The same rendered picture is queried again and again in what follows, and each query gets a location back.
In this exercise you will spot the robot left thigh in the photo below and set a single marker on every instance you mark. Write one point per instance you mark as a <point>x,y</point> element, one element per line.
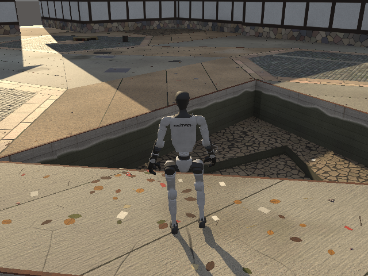
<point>170,173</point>

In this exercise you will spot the right robot forearm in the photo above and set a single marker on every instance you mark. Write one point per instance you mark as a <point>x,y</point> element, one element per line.
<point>210,150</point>

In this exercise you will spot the robot left hand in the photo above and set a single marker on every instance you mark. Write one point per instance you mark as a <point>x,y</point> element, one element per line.
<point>151,167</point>

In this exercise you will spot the humanoid robot torso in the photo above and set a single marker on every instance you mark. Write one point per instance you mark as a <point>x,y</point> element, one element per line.
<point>183,136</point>

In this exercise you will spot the robot left upper arm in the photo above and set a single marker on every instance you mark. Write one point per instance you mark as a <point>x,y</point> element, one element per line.
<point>165,121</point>

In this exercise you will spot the robot right upper arm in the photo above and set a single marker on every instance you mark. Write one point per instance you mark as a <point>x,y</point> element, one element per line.
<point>200,120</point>

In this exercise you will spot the robot right hand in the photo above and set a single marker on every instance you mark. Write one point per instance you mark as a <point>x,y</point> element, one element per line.
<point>207,159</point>

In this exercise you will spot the left robot forearm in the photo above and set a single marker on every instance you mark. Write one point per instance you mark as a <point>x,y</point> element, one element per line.
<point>155,153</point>

